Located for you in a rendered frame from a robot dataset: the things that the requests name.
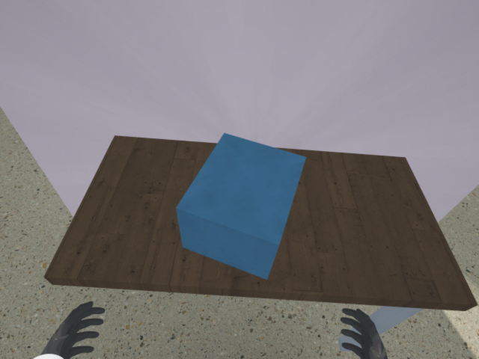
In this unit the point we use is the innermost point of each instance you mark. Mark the table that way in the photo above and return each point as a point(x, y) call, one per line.
point(359, 231)

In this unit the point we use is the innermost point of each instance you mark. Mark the carton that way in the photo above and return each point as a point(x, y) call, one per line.
point(236, 208)

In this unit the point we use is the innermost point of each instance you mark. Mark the left robot hand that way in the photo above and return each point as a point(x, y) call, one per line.
point(66, 336)

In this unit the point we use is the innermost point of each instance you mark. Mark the right robot hand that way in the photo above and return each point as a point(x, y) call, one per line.
point(371, 344)

